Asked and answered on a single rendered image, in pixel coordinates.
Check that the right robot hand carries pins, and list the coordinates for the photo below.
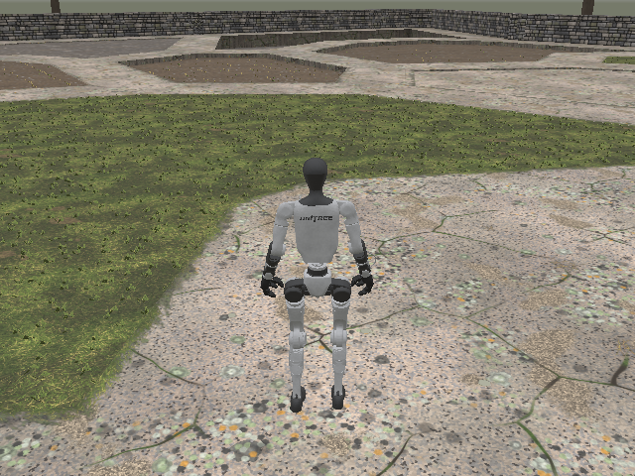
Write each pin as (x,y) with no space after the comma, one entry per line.
(361,281)

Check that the robot right upper arm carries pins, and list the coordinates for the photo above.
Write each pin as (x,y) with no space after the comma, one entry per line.
(347,209)

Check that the robot head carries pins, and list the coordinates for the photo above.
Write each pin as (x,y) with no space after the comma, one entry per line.
(315,172)

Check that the robot left forearm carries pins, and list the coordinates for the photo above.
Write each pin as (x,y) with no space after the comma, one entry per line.
(271,264)

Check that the robot left upper arm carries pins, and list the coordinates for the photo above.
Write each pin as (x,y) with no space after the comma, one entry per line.
(284,212)

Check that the left robot thigh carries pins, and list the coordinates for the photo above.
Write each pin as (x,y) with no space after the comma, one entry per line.
(295,301)

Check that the left robot hand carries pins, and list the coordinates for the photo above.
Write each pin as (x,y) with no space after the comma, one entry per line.
(265,284)

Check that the robot right forearm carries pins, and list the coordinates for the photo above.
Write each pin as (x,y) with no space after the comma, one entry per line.
(362,262)

